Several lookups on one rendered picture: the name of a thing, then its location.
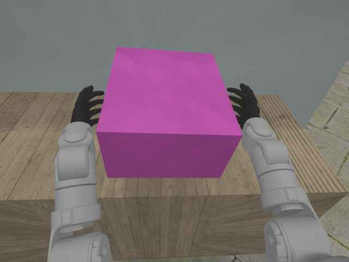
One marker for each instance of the robot right forearm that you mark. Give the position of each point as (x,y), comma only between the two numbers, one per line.
(281,192)

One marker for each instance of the pedestal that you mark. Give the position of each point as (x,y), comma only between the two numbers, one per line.
(145,218)

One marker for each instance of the left robot hand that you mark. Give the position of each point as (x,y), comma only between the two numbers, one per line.
(81,111)

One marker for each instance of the robot left forearm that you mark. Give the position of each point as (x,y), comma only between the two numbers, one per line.
(75,180)

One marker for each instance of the right robot hand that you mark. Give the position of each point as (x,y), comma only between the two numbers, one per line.
(248,104)

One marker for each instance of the carton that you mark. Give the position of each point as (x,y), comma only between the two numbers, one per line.
(166,114)

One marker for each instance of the robot left upper arm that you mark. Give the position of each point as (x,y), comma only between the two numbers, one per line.
(89,247)

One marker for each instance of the robot right upper arm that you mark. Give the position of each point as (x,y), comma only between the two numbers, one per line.
(297,239)

